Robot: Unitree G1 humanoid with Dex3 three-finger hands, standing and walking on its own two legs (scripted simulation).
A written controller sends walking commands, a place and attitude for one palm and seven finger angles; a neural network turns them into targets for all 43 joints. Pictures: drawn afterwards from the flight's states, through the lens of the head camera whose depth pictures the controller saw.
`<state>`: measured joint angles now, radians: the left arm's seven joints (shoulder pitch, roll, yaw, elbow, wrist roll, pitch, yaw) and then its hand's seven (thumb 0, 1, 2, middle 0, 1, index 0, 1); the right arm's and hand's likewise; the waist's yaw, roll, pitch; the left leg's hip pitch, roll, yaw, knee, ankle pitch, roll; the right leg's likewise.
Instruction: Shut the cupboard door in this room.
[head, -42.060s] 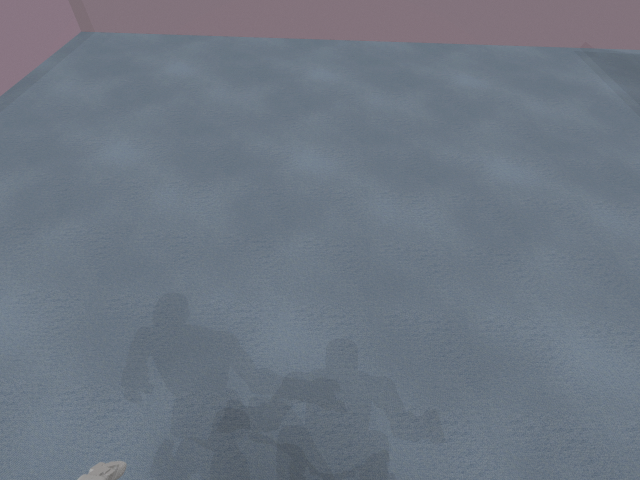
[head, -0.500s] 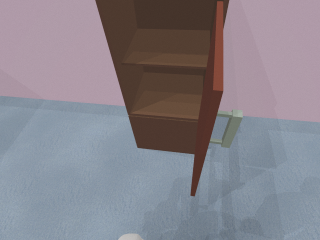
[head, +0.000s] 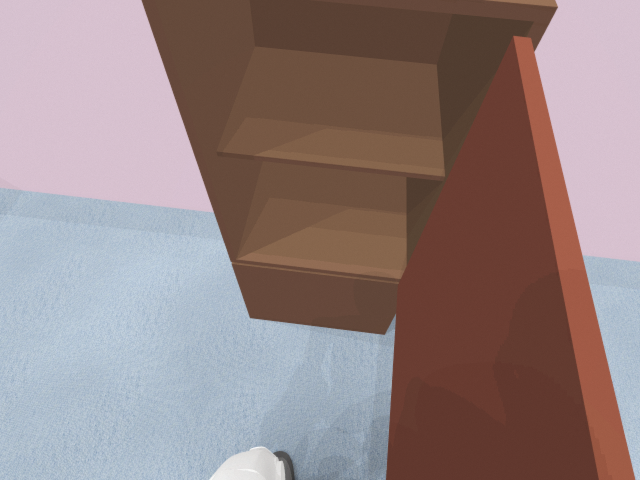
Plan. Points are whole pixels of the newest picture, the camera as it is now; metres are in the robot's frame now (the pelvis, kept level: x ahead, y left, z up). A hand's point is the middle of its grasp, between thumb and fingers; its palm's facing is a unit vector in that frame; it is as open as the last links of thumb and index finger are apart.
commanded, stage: stand and wait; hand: left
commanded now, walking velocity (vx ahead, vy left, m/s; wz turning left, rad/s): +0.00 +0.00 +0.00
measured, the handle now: (525, 442) +0.18 -0.16 +0.07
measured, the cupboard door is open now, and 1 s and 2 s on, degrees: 87 87 78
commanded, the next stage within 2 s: turn or walk to find it in 1.48 s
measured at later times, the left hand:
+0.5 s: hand out of the picture +0.07 +0.17 -0.16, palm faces +0.07 -0.97 -0.23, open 7.1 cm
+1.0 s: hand out of the picture -0.05 +0.09 -0.16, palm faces +0.13 -0.98 -0.13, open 7.4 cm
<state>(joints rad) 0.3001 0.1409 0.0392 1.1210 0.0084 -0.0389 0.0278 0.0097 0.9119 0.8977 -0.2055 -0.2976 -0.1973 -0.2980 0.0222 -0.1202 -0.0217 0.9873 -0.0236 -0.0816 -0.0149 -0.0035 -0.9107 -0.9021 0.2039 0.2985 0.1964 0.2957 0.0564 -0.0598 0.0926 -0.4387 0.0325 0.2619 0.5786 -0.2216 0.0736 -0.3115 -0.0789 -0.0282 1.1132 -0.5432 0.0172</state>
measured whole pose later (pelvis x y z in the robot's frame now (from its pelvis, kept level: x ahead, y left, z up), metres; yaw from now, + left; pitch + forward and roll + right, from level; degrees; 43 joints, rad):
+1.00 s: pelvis +0.03 -0.03 +0.01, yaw +3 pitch +0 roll +2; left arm 0.41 0.07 -0.02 1.16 0.01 -0.01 0.05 0.01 0.91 0.90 -0.20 -0.30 -0.20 -0.30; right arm 0.21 -0.14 -0.02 1.15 0.00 -0.01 -0.04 0.00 -0.94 -0.90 0.20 0.30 0.19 0.30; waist 0.02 -0.04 0.03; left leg -0.25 0.01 0.13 0.45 -0.20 0.01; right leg 0.06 -0.02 -0.13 0.35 -0.41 -0.03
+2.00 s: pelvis -0.03 +0.00 +0.00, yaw +8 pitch +3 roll +1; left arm 0.14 0.21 0.07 0.98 0.02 0.04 0.01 0.01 0.91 0.90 -0.20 -0.30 -0.20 -0.30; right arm 0.18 -0.18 -0.06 0.99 -0.02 0.01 -0.01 0.00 -0.91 -0.90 0.20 0.30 0.20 0.30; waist -0.02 -0.03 0.07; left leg -0.45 -0.07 0.06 0.50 -0.12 0.08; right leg -0.34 -0.03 -0.02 1.02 -0.52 0.02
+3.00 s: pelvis -0.10 -0.02 +0.02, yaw +32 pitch -1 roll +2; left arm 0.22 0.18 0.05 0.92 0.03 0.00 0.02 0.01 0.91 0.90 -0.21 -0.30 -0.20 -0.30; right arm 0.14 -0.22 -0.08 0.97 -0.01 0.06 0.02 0.00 -0.91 -0.90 0.20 0.30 0.19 0.30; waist 0.01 0.01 0.10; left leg -0.43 0.00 0.01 0.99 -0.44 -0.05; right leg -0.20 -0.09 -0.19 0.52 -0.31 -0.02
